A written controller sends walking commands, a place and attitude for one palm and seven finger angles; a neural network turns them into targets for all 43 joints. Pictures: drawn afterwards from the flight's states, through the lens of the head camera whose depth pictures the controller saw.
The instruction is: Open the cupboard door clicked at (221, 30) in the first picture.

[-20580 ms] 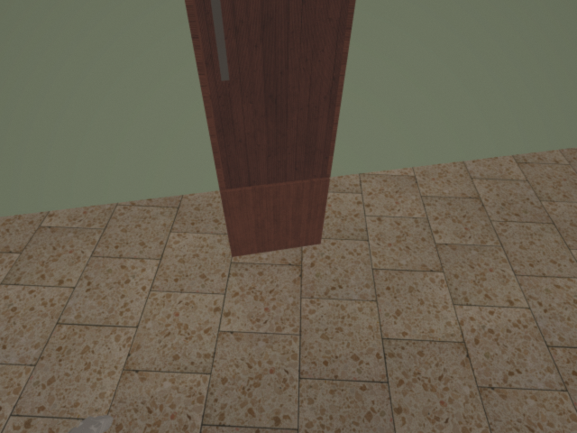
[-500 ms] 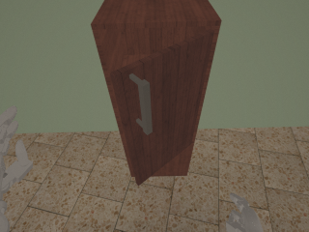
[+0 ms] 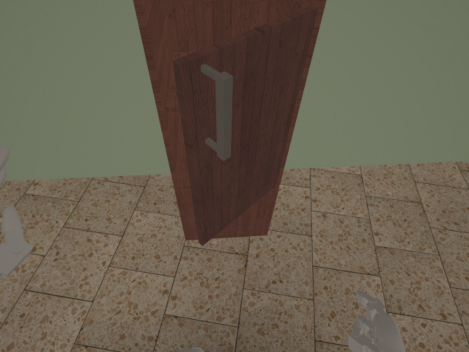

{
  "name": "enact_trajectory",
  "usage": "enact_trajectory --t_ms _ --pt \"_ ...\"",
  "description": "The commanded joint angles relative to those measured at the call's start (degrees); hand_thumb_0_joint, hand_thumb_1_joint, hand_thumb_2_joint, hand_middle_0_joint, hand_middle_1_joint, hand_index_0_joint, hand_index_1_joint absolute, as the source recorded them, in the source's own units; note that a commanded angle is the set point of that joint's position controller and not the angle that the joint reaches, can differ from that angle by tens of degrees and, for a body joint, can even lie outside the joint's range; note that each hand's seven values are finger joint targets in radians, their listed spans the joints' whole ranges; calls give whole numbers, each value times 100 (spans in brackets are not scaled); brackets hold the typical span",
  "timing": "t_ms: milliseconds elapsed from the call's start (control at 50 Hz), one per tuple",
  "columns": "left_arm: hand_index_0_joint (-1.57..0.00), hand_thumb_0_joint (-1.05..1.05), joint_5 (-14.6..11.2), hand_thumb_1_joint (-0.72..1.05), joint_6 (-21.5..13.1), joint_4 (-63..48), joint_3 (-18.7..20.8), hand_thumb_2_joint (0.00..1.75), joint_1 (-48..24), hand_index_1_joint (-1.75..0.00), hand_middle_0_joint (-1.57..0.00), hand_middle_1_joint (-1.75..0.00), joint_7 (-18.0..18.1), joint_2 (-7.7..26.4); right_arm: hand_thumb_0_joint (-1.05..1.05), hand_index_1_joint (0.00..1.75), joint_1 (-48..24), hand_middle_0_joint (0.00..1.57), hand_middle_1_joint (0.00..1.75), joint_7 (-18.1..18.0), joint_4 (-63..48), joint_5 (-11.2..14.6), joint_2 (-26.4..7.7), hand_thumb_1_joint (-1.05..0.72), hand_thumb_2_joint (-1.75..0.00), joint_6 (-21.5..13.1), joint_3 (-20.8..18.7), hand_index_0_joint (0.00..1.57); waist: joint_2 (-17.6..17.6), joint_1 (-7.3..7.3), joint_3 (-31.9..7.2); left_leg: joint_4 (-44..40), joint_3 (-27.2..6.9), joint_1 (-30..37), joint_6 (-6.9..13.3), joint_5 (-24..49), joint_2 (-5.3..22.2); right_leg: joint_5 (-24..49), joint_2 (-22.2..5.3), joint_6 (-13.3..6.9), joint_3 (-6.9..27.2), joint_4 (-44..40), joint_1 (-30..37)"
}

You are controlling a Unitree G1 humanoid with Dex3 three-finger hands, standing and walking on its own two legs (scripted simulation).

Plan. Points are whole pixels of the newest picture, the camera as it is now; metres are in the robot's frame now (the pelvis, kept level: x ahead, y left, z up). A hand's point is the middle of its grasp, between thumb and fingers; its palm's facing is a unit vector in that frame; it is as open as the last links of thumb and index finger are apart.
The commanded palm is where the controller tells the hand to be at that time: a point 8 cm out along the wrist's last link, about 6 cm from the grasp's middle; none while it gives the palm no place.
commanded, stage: step back with the hand held close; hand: left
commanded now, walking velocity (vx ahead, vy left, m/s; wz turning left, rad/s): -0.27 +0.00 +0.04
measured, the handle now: (216, 116) +0.47 +0.07 +0.16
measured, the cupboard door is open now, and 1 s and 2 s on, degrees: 39 39 39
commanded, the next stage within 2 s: stop stepping back and stand still in 0.42 s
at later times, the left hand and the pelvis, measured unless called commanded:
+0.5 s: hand out of the picture +0.07 +0.29 +0.19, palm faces +0.52 -0.73 -0.44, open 7.4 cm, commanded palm -0.01 +0.33 +0.19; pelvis -0.12 +0.01 -0.02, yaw +7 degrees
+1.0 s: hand out of the picture -0.03 +0.27 +0.17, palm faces +0.34 -0.83 -0.44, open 7.4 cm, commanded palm -0.10 +0.32 +0.19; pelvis -0.25 +0.02 +0.01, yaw -1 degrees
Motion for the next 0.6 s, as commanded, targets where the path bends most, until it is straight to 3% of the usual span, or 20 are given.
enact_trajectory --t_ms 0,80,140,180,200,220,240,280,300,320,340,360,380,400,420,440,460,500,540,580 --pt "-20 0 88 90 -455 -1096 838 90 -337 -30 -20 -30 164 873 0 30 -461 20 30 -85 -877 -47 -839 -90 -90 -485 -307 20 725 77 -519 -1573 -1142 -1724 205 -2881 911 -763 0 -11 418 399 1498" --pt "-20 0 122 90 -546 -1219 862 90 -436 -30 -20 -30 159 826 0 30 -375 20 30 -54 -817 -48 -781 -90 -90 -671 -301 20 796 85 -626 -1557 -1198 -1961 237 -3057 963 -536 113 -54 396 850 1672" --pt "-20 0 117 90 -619 -1355 944 90 -439 -30 -20 -30 145 884 0 30 -340 20 30 -22 -768 -81 -740 -90 -90 -768 -316 20 549 68 -616 -1071 -948 -1739 138 -3087 698 -944 -44 -188 840 438 1172" --pt "-20 0 89 90 -640 -1339 907 90 -440 -30 -20 -30 147 851 0 30 -266 20 30 5 -676 -103 -695 -90 -90 -787 -335 20 58 25 -478 -339 -679 -1104 -34 -2833 381 -1552 -348 -362 1379 -311 102" --pt "-20 0 71 90 -665 -1394 959 90 -574 -30 -20 -30 173 996 0 30 -254 20 30 2 -583 -121 -719 -90 -90 -780 -369 20 -246 6 -443 305 -518 -424 -190 -2470 180 -1905 -655 -514 1733 -823 -758" --pt "-20 0 46 90 -669 -1282 771 90 -655 -30 -20 -30 194 872 0 30 -199 20 30 12 -458 -139 -615 -90 -90 -752 -329 20 -690 -38 -431 1029 -415 256 -319 -1993 10 -2046 -1041 -663 1999 -1208 -1533" --pt "-20 0 52 90 -650 -1149 740 90 -737 -30 -20 -30 218 893 0 30 -162 20 30 39 -342 -150 -574 -90 -90 -704 -325 20 -1024 -76 -549 1558 -339 755 -361 -1651 -83 -2010 -1296 -720 2065 -1398 -1925" --pt "-20 0 47 90 -623 -1150 700 90 -979 -30 -20 -30 211 955 0 30 -149 20 30 68 -268 -121 -549 -90 -90 -613 -319 20 -1220 -151 -650 1598 -372 1332 -331 -1437 -75 -1927 -1319 -605 1660 -1357 -2285" --pt "-20 0 43 90 -626 -1261 725 90 -1104 -30 -20 -30 207 1054 0 30 -198 20 30 32 -263 -112 -622 -90 -90 -584 -319 20 -794 -171 -499 1092 -584 1487 -294 -1575 57 -2180 -1080 -461 1371 -1116 -2536" --pt "-20 0 27 90 -639 -1313 708 90 -1079 -30 -20 -30 198 976 0 30 -278 20 30 -24 -380 -141 -706 -90 -90 -590 -297 20 -11 -160 -241 -106 -1152 767 -96 -2190 452 -2249 -588 -262 1062 -392 -2225" --pt "-20 0 16 90 -689 -1432 763 90 -1050 -30 -20 -30 196 929 0 30 -444 20 30 -67 -494 -119 -794 -90 -90 -656 -274 20 1281 -89 -285 -1443 -2084 -563 216 -3275 1267 -2148 15 -42 521 1285 -1232" --pt "-20 0 42 90 -683 -1532 1097 90 -1005 -30 -20 -30 224 1078 0 30 -506 20 30 -80 -535 -205 -829 -90 -90 -769 -347 20 2333 -27 -746 -2878 -3246 -2126 666 -4262 2316 -1965 677 121 142 4024 384" --pt "-20 0 6 90 -699 -1713 1222 90 -1106 -30 -20 -30 207 1310 0 30 -344 20 30 -44 -450 -217 -512 -90 -90 -852 -406 20 1432 -6 -1044 -2717 -2683 -1801 443 -3002 2181 -2056 612 39 438 5005 392" --pt "-20 0 -29 90 -774 -1938 1251 90 -1124 -30 -20 -30 167 1471 0 30 -409 20 30 23 -421 -134 -616 -90 -90 -888 -507 20 815 57 -1263 -2186 -2143 -1108 333 -2294 2044 -2073 632 69 486 5088 111" --pt "-20 0 -140 90 -706 -1508 1059 90 -652 -30 -20 -30 155 1127 0 30 -581 20 30 101 -412 -103 -638 -90 -90 -964 -542 20 746 122 -1237 -1976 -1630 -593 314 -2029 1879 -1987 565 99 352 4933 -268" --pt "-20 0 -193 90 -603 -1330 998 90 -256 -30 -20 -30 176 970 0 30 -650 20 30 173 -409 -45 -654 -90 -90 -967 -554 20 1067 154 -1228 -2024 -1087 -474 167 -2102 1757 -1988 567 82 58 4818 -249" --pt "-20 0 -266 90 -533 -1388 822 90 -217 -30 -20 -30 178 806 0 30 -716 20 30 235 -412 5 -599 -90 -90 -958 -505 20 1314 153 -1196 -2226 -815 -536 22 -2324 1692 -2037 575 57 -169 4585 -40" --pt "-20 0 -315 90 -495 -1562 865 90 -512 -30 -20 -30 222 964 0 30 -729 20 30 236 -352 -33 -537 -90 -90 -933 -431 20 1409 110 -1045 -2711 -817 -701 -159 -2645 1684 -2169 567 -17 -375 3730 442" --pt "-20 0 -328 90 -544 -1635 790 90 -578 -30 -20 -30 184 959 0 30 -588 20 30 226 -315 -62 -497 -90 -90 -953 -332 20 1481 126 -1264 -2787 -412 -110 -456 -2509 1454 -2644 618 -196 -721 2164 891" --pt "-20 0 -341 90 -559 -1731 822 90 -695 -30 -20 -30 136 1082 0 30 -551 20 30 245 -356 -84 -437 -90 -90 -979 -288 20 1379 186 -1192 -1974 167 610 -911 -1914 866 -2872 561 -466 -678 -359 849"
